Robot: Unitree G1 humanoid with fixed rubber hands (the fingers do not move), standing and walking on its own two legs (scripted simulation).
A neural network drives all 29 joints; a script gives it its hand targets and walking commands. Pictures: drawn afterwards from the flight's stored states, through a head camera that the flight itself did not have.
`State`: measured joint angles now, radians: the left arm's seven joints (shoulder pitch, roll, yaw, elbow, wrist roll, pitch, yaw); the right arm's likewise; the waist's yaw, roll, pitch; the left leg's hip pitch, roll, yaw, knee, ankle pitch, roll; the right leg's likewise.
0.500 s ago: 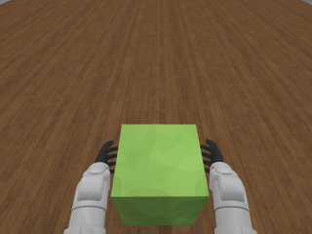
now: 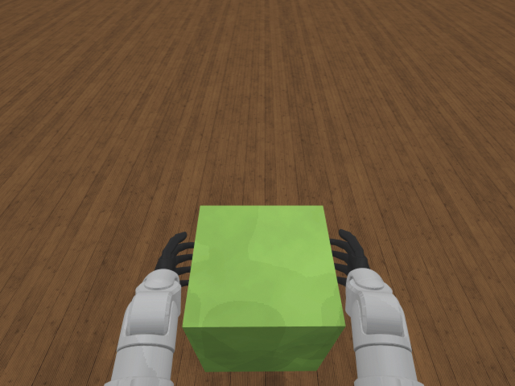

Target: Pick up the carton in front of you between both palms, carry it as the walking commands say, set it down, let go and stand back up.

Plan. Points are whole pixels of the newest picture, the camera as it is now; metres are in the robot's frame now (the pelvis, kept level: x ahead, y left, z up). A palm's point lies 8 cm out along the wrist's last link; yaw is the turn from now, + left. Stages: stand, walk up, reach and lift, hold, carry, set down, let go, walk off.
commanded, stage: hold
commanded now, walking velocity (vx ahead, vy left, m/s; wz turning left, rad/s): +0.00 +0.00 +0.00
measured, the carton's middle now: (261, 292) +0.30 +0.01 -0.05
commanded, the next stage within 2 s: set down in 0.30 s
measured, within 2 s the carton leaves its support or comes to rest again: neither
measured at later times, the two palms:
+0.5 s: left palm (172, 275) +0.28 +0.15 +0.04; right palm (366, 283) +0.27 -0.15 +0.05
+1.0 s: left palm (202, 299) +0.34 +0.14 -0.17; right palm (341, 307) +0.33 -0.16 -0.16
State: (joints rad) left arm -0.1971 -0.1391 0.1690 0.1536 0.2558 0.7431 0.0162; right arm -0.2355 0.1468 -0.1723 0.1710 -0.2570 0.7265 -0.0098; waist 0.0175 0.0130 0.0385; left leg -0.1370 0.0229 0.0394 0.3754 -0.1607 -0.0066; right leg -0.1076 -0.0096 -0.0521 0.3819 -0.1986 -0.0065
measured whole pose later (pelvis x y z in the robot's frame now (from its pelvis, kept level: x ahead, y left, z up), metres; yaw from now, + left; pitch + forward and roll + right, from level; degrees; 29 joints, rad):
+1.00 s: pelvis -0.05 +0.00 -0.09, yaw -2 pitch +26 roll +0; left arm -0.60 -0.10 0.39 0.57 0.25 0.16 0.02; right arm -0.60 0.14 -0.40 0.52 -0.24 0.16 -0.03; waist -0.01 0.00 0.03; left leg -1.12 -0.07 -0.08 0.99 -0.31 -0.02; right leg -1.11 0.08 0.07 1.01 -0.34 -0.01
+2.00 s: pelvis -0.09 +0.01 -0.33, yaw -3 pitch +45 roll -1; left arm -1.20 0.09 0.37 0.85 0.15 0.23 0.11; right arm -1.18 -0.07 -0.49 0.76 -0.17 0.23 -0.07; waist -0.02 0.02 0.03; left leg -2.19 -0.14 -0.06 1.89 -0.49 -0.05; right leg -2.17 0.14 0.05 1.91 -0.53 0.05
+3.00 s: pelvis -0.09 +0.01 -0.41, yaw -3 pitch +34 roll +0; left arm -1.38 0.21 0.30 1.09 0.08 0.16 0.06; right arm -1.34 -0.19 -0.41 1.01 -0.10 0.16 -0.06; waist -0.02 0.01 0.33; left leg -2.23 -0.11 -0.02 2.20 -0.57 -0.04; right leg -2.22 0.12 0.01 2.22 -0.60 0.03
